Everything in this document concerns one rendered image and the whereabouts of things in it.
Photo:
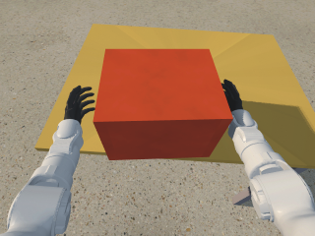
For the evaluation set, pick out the right robot hand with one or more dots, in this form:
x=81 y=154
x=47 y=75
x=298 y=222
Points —
x=232 y=95

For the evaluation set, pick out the right robot forearm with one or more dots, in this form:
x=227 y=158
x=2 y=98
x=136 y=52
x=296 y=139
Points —
x=252 y=148

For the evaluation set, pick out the table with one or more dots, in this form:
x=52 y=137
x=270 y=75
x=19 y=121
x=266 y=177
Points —
x=253 y=62

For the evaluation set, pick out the left robot forearm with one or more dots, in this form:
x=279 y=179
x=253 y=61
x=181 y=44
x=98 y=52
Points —
x=60 y=163

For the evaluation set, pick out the carton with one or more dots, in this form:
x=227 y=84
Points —
x=159 y=103

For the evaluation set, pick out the left robot hand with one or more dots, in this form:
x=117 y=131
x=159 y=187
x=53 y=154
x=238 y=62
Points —
x=74 y=104

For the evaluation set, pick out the robot left upper arm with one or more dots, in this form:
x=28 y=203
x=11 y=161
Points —
x=40 y=211

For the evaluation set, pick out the robot right upper arm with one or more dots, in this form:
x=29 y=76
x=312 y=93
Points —
x=281 y=197

